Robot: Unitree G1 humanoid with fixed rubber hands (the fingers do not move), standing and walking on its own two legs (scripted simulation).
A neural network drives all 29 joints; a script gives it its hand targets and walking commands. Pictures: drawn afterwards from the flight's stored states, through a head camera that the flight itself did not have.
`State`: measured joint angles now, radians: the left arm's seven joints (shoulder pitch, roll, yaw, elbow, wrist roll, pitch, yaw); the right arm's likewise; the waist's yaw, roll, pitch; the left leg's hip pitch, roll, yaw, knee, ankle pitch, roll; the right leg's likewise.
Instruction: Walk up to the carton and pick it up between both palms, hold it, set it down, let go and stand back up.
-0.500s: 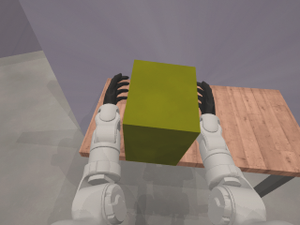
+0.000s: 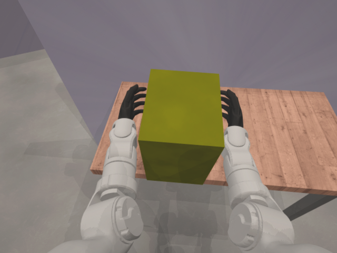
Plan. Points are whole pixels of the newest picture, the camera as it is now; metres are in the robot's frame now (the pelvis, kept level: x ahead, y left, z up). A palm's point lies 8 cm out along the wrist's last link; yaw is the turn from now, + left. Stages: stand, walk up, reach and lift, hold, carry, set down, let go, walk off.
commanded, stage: set down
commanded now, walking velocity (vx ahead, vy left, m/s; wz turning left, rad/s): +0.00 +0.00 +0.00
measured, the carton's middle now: (179, 132) +0.40 -0.02 +0.02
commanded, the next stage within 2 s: none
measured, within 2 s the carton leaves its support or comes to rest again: rests again in 0.56 s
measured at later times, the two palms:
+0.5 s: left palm (132, 118) +0.42 +0.10 +0.07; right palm (233, 124) +0.39 -0.16 +0.06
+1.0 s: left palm (130, 121) +0.42 +0.11 +0.06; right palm (230, 125) +0.39 -0.15 +0.06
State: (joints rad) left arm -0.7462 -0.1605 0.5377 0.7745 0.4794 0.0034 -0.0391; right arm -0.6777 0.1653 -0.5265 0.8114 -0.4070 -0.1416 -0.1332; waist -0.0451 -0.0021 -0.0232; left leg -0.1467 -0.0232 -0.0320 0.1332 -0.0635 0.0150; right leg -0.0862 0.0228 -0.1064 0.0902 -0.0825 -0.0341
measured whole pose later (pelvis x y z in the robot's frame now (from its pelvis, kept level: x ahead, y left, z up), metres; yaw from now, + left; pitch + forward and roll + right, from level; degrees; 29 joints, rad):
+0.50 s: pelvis +0.00 +0.00 +0.00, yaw +0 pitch +11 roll +0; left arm -0.80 -0.15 0.60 0.89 0.54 -0.06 -0.02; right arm -0.72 0.19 -0.66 0.82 -0.54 -0.16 -0.10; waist -0.05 0.01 -0.08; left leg -0.27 -0.02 -0.03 0.12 -0.04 0.01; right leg -0.21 0.03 -0.09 0.09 -0.07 -0.04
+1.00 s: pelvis -0.01 +0.00 +0.00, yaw +0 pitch +13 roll +0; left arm -0.82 -0.14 0.65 0.91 0.57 -0.10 -0.04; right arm -0.74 0.23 -0.72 0.78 -0.63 -0.18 -0.07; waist -0.05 0.01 -0.09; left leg -0.32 -0.02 -0.04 0.13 -0.03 0.01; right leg -0.27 0.03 -0.09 0.10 -0.06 -0.04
